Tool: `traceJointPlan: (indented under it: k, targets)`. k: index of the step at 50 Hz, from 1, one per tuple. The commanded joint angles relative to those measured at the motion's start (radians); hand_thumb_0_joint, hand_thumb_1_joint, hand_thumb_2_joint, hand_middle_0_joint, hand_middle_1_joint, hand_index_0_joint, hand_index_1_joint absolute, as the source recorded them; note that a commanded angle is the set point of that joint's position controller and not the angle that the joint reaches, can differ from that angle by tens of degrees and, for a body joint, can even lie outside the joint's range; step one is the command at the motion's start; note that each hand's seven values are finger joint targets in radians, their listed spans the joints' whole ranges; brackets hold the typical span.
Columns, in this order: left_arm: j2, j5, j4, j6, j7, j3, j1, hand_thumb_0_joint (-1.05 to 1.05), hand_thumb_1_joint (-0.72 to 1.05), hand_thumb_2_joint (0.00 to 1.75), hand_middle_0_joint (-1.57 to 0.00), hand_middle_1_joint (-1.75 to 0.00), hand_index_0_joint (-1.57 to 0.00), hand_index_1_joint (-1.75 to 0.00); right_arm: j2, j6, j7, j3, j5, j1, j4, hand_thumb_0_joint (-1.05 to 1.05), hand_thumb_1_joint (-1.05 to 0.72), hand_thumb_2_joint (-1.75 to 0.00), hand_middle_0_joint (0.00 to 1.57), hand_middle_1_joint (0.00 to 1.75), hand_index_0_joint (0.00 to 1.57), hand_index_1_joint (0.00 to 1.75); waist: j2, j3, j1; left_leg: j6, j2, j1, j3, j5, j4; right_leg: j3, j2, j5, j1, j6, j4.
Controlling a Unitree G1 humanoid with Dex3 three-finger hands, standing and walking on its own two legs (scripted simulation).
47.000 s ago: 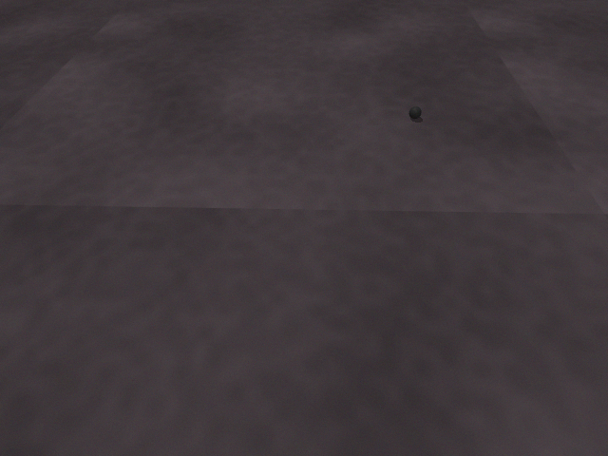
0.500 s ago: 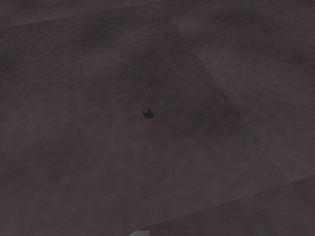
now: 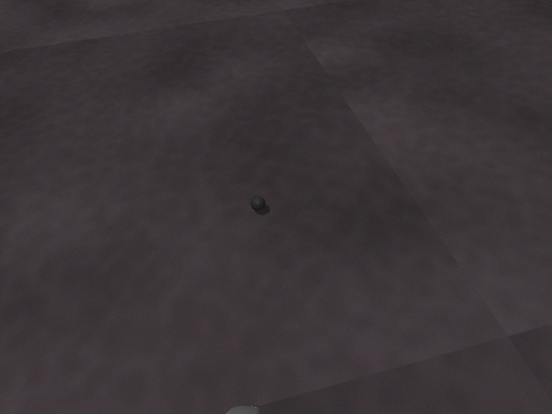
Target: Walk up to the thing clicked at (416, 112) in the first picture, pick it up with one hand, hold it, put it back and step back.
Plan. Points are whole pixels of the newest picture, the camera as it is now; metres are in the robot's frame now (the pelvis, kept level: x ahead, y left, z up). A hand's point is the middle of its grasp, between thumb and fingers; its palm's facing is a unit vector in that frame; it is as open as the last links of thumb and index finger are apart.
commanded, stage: step back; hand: left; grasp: from above
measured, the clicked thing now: (258, 203) +1.12 +0.20 -0.73
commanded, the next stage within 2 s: stand in 0.40 s
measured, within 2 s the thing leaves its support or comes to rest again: neither
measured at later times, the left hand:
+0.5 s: hand out of the picture +0.12 +0.28 -0.14, palm faces +0.00 -0.94 -0.34, open 7.4 cm
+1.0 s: hand out of the picture +0.11 +0.27 -0.14, palm faces -0.05 -0.94 -0.33, open 7.4 cm
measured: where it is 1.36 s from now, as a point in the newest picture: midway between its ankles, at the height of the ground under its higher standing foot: outside the picture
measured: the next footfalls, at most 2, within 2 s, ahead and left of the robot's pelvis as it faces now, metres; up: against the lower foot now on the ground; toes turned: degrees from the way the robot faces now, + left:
left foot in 0.14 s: +0.11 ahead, +0.14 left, +0.00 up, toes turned +1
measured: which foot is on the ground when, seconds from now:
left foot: up 0.00-0.12, down 0.14-1.00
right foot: down 0.00-1.00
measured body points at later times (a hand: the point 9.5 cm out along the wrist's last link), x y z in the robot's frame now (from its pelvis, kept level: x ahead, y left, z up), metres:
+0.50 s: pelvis +0.03 +0.02 +0.01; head +0.05 +0.02 +0.46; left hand +0.12 +0.33 -0.12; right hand +0.15 -0.27 -0.11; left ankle +0.07 +0.14 -0.73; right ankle +0.02 -0.11 -0.73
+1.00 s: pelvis +0.03 +0.02 +0.02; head +0.04 +0.02 +0.47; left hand +0.12 +0.32 -0.11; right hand +0.09 -0.28 -0.11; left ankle +0.07 +0.14 -0.73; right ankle +0.02 -0.11 -0.73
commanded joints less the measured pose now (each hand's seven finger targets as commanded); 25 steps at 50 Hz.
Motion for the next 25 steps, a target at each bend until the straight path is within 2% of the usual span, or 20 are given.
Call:
traceJointPlan:
  k: [1, 3, 4, 5, 6, 7, 8, 9, 10, 11, 12, 13, 15, 18, 19, 20, 21, 22, 23, 25]
  targets:
    - [0.292, -0.005, -0.072, -0.026, 0.03, 0.058, -0.057, 0.0, 0.9, 0.9, -0.2, -0.3, -0.2, -0.3, -0.148, -0.023, -0.001, -0.035, -0.006, 0.016, -0.047, 0.0, -0.9, -0.9, 0.2, 0.3, 0.2, 0.3, -0.182, -0.029, -0.004, -0.016, 0.04, 0.006, 0.025, 0.037, -0.111, 0.24, -0.266, 0.24, 0.001, -0.139, -0.227]
    - [0.289, -0.009, -0.074, -0.017, 0.033, 0.05, -0.089, 0.0, 0.9, 0.9, -0.2, -0.3, -0.2, -0.3, -0.136, -0.023, -0.001, -0.033, -0.006, -0.003, -0.042, 0.0, -0.9, -0.9, 0.2, 0.3, 0.2, 0.3, -0.21, -0.051, -0.011, -0.013, 0.037, 0.085, 0.094, 0.084, -0.222, 0.194, -0.256, 0.363, -0.013, -0.13, -0.175]
    - [0.285, -0.015, -0.072, -0.01, 0.034, 0.047, -0.09, 0.0, 0.9, 0.9, -0.2, -0.3, -0.2, -0.3, -0.13, -0.026, -0.003, -0.032, -0.005, -0.005, -0.034, 0.0, -0.9, -0.9, 0.2, 0.3, 0.2, 0.3, -0.195, -0.069, -0.017, -0.01, 0.027, 0.131, 0.119, 0.153, -0.315, 0.174, -0.242, 0.44, -0.005, -0.118, -0.116]
    - [0.279, -0.022, -0.066, -0.002, 0.035, 0.041, -0.09, 0.0, 0.9, 0.9, -0.2, -0.3, -0.2, -0.3, -0.127, -0.029, -0.005, -0.034, -0.006, -0.003, -0.025, 0.0, -0.9, -0.9, 0.2, 0.3, 0.2, 0.3, -0.171, -0.078, -0.026, -0.003, 0.016, 0.179, 0.131, 0.257, -0.39, 0.151, -0.216, 0.466, -0.013, -0.092, -0.063]
    - [0.258, -0.025, -0.069, 0.004, 0.036, 0.031, -0.08, 0.0, 0.9, 0.9, -0.2, -0.3, -0.2, -0.3, -0.138, -0.032, -0.01, -0.037, -0.01, -0.008, -0.019, 0.0, -0.9, -0.9, 0.2, 0.3, 0.2, 0.3, -0.137, -0.095, -0.029, 0.012, 0.029, 0.213, 0.1, 0.376, -0.432, 0.137, -0.189, 0.471, -0.012, -0.059, -0.014]
    - [0.226, -0.031, -0.073, 0.009, 0.036, 0.019, -0.062, 0.0, 0.9, 0.9, -0.2, -0.3, -0.2, -0.3, -0.169, -0.038, -0.016, -0.041, -0.014, -0.021, -0.022, 0.0, -0.9, -0.9, 0.2, 0.3, 0.2, 0.3, -0.064, -0.131, -0.018, 0.038, 0.117, 0.262, 0.002, 0.53, -0.437, 0.124, -0.153, 0.396, -0.04, -0.025, 0.027]
    - [0.217, -0.043, -0.06, 0.018, 0.035, 0.017, -0.049, 0.0, 0.9, 0.9, -0.2, -0.3, -0.2, -0.3, -0.221, -0.04, -0.015, -0.043, -0.007, -0.089, -0.042, 0.0, -0.9, -0.9, 0.2, 0.3, 0.2, 0.3, 0.027, -0.148, 0.007, 0.107, 0.221, 0.182, -0.142, 0.502, -0.455, 0.082, -0.058, 0.142, -0.02, 0.016, 0.057]
    - [0.228, -0.042, -0.032, 0.025, 0.038, 0.023, -0.057, 0.0, 0.9, 0.9, -0.2, -0.3, -0.2, -0.3, -0.24, -0.037, -0.012, -0.042, 0.004, -0.126, -0.043, 0.0, -0.9, -0.9, 0.2, 0.3, 0.2, 0.3, 0.05, -0.144, 0.008, 0.16, 0.267, 0.104, -0.175, 0.439, -0.468, 0.071, -0.036, -0.024, 0.058, 0.013, 0.067]
    - [0.219, -0.035, -0.028, 0.025, 0.037, 0.017, -0.073, 0.0, 0.9, 0.9, -0.2, -0.3, -0.2, -0.3, -0.224, -0.036, -0.012, -0.036, 0.002, -0.143, -0.034, 0.0, -0.9, -0.9, 0.2, 0.3, 0.2, 0.3, 0.037, -0.146, 0.007, 0.151, 0.262, 0.107, -0.154, 0.426, -0.475, 0.076, -0.035, -0.057, 0.068, 0.005, 0.033]
    - [0.213, -0.03, -0.015, 0.024, 0.036, 0.014, -0.086, 0.0, 0.9, 0.9, -0.2, -0.3, -0.2, -0.3, -0.211, -0.032, -0.012, -0.029, 0.001, -0.155, -0.026, 0.0, -0.9, -0.9, 0.2, 0.3, 0.2, 0.3, 0.047, -0.137, 0.006, 0.124, 0.242, 0.084, -0.131, 0.405, -0.482, 0.08, -0.041, -0.041, 0.083, -0.001, 0.001]
    - [0.218, -0.028, 0.002, 0.021, 0.036, 0.014, -0.069, 0.0, 0.9, 0.9, -0.2, -0.3, -0.2, -0.3, -0.202, -0.029, -0.013, -0.024, 0.002, -0.179, -0.022, 0.0, -0.9, -0.9, 0.2, 0.3, 0.2, 0.3, 0.065, -0.118, 0.013, 0.093, 0.219, 0.057, -0.107, 0.345, -0.486, 0.089, -0.057, 0.0, 0.1, -0.005, -0.045]
    - [0.232, -0.026, 0.016, 0.015, 0.034, 0.014, -0.055, 0.0, 0.9, 0.9, -0.2, -0.3, -0.2, -0.3, -0.188, -0.028, -0.012, -0.016, 0.006, -0.194, -0.016, 0.0, -0.9, -0.9, 0.2, 0.3, 0.2, 0.3, 0.054, -0.116, 0.018, 0.065, 0.189, 0.048, -0.075, 0.328, -0.47, 0.111, -0.081, 0.061, 0.121, -0.01, -0.085]
    - [0.254, -0.025, 0.033, 0.01, 0.031, 0.018, -0.075, 0.0, 0.9, 0.9, -0.2, -0.3, -0.2, -0.3, -0.165, -0.026, -0.011, -0.012, 0.009, -0.209, 0.002, 0.0, -0.9, -0.9, 0.2, 0.3, 0.2, 0.3, 0.002, -0.121, 0.0, 0.027, 0.139, 0.126, -0.014, 0.355, -0.437, 0.156, -0.125, 0.161, 0.079, -0.023, -0.13]
    - [0.247, -0.026, 0.042, 0.006, 0.034, 0.013, -0.119, 0.0, 0.9, 0.9, -0.2, -0.3, -0.2, -0.3, -0.16, -0.028, -0.009, -0.008, 0.01, -0.21, 0.031, 0.0, -0.9, -0.9, 0.2, 0.3, 0.2, 0.3, -0.025, -0.152, -0.015, 0.03, 0.134, 0.184, 0.012, 0.449, -0.43, 0.145, -0.132, 0.271, 0.102, -0.014, -0.15]
    - [0.244, -0.026, 0.046, 0.008, 0.034, 0.012, -0.133, 0.0, 0.9, 0.9, -0.2, -0.3, -0.2, -0.3, -0.156, -0.027, -0.009, -0.007, 0.009, -0.213, 0.039, 0.0, -0.9, -0.9, 0.2, 0.3, 0.2, 0.3, -0.033, -0.145, -0.016, 0.03, 0.139, 0.189, 0.012, 0.45, -0.447, 0.14, -0.131, 0.258, 0.1, -0.01, -0.159]
    - [0.208, -0.032, 0.072, 0.007, 0.026, -0.017, -0.112, 0.0, 0.9, 0.9, -0.2, -0.3, -0.2, -0.3, -0.153, -0.035, -0.002, 0.004, 0.013, -0.195, 0.044, 0.0, -0.9, -0.9, 0.2, 0.3, 0.2, 0.3, -0.029, -0.166, -0.021, 0.027, 0.141, 0.255, -0.007, 0.486, -0.485, 0.148, -0.136, 0.267, 0.107, -0.002, -0.197]
    - [0.211, -0.032, 0.075, 0.005, 0.025, -0.018, -0.127, 0.0, 0.9, 0.9, -0.2, -0.3, -0.2, -0.3, -0.153, -0.038, -0.001, 0.002, 0.013, -0.198, 0.05, 0.0, -0.9, -0.9, 0.2, 0.3, 0.2, 0.3, -0.044, -0.16, -0.026, 0.026, 0.146, 0.267, -0.005, 0.516, -0.493, 0.141, -0.133, 0.286, 0.117, 0.006, -0.209]
    - [0.217, -0.031, 0.08, 0.007, 0.024, -0.018, -0.142, 0.0, 0.9, 0.9, -0.2, -0.3, -0.2, -0.3, -0.154, -0.04, 0.0, 0.004, 0.012, -0.202, 0.056, 0.0, -0.9, -0.9, 0.2, 0.3, 0.2, 0.3, -0.048, -0.147, -0.027, 0.023, 0.151, 0.274, -0.009, 0.505, -0.519, 0.132, -0.122, 0.25, 0.107, 0.012, -0.22]
    - [0.215, -0.032, 0.086, 0.007, 0.024, -0.021, -0.147, 0.0, 0.9, 0.9, -0.2, -0.3, -0.2, -0.3, -0.158, -0.042, 0.0, 0.005, 0.011, -0.216, 0.061, 0.0, -0.9, -0.9, 0.2, 0.3, 0.2, 0.3, -0.033, -0.142, -0.02, 0.023, 0.155, 0.287, -0.008, 0.539, -0.523, 0.131, -0.126, 0.269, 0.123, 0.015, -0.23]
    - [0.22, -0.03, 0.098, 0.007, 0.023, -0.025, -0.157, 0.0, 0.9, 0.9, -0.2, -0.3, -0.2, -0.3, -0.147, -0.041, 0.001, 0.009, 0.013, -0.222, 0.067, 0.0, -0.9, -0.9, 0.2, 0.3, 0.2, 0.3, -0.055, -0.12, -0.025, 0.013, 0.151, 0.286, -0.003, 0.513, -0.553, 0.132, -0.131, 0.258, 0.125, 0.018, -0.259]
